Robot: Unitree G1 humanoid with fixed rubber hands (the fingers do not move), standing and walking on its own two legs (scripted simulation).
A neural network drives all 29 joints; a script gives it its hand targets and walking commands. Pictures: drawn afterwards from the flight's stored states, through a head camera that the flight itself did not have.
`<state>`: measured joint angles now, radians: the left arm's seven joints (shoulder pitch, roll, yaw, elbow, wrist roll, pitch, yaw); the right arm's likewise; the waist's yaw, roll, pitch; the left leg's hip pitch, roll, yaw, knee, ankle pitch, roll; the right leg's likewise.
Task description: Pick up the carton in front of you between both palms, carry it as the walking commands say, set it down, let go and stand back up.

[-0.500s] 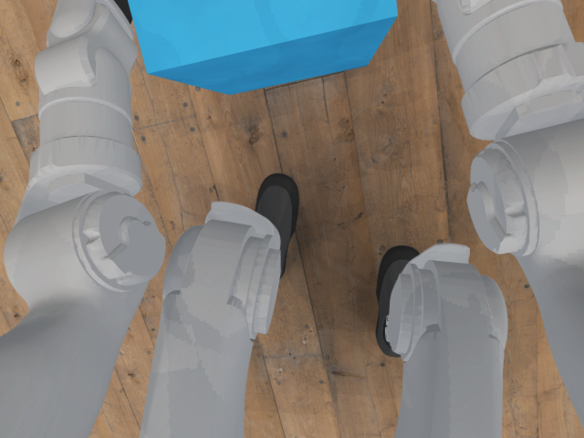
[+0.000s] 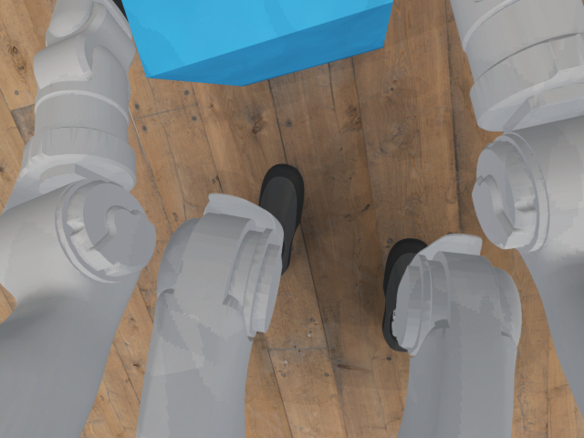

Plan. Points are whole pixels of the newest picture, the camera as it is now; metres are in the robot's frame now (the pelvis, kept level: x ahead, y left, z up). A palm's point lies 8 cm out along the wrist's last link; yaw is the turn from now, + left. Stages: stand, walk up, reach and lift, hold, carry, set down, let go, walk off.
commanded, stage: set down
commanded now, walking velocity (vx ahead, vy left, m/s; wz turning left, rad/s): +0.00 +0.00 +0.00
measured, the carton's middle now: out of the picture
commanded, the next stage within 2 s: let go in 1.26 s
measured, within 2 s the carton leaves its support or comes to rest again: neither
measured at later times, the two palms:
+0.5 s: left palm out of the picture +0.50 +0.31 -0.11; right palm out of the picture +0.64 -0.03 -0.10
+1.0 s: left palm out of the picture +0.50 +0.32 +0.04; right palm out of the picture +0.65 -0.04 +0.04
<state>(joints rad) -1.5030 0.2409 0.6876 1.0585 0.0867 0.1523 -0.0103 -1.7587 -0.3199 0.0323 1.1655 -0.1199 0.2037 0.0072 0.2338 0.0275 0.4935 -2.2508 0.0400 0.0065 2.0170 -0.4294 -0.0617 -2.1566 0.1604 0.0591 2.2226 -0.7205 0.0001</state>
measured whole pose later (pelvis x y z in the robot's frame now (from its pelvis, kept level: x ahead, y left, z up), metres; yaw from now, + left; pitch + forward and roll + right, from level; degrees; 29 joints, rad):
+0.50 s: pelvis -0.01 +0.01 +0.03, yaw +1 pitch +42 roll +3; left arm -1.46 0.22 0.47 0.88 -0.13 0.18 0.15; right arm -1.80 -0.52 0.18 1.13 0.10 0.28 -0.01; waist 0.25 -0.03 0.36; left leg -2.25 0.01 0.01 1.90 -0.38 -0.03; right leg -2.15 0.09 0.05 2.10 -0.68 0.00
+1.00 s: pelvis +0.02 +0.01 +0.14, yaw +0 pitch +49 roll +1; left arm -1.23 0.15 0.49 0.64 -0.08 0.32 0.14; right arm -1.62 -0.49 0.03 1.04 0.00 0.36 0.05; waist 0.26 -0.05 0.09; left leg -2.02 0.00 -0.01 1.51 -0.33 -0.02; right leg -1.92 0.07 0.04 1.66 -0.59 0.00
